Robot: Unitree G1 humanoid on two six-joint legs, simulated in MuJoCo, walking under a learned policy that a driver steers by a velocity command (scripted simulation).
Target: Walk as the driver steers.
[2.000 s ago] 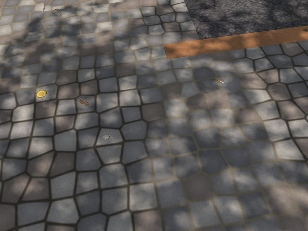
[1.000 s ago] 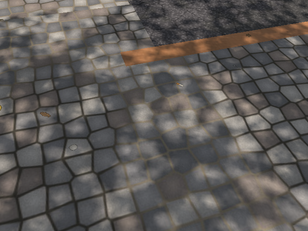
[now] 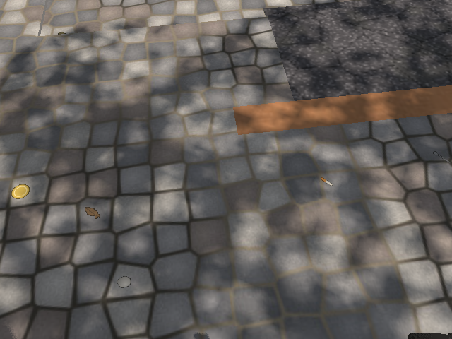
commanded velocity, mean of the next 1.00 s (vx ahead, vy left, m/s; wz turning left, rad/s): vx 0.50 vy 0.00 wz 0.16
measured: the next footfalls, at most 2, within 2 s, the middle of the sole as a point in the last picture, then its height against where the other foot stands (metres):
right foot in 0.40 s outside the picture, level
left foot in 0.92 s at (194, 263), level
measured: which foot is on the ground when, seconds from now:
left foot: down 0.00-0.40, up 0.42-0.90, down 0.92-1.00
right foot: up 0.00-0.38, down 0.40-0.92, up 0.94-1.00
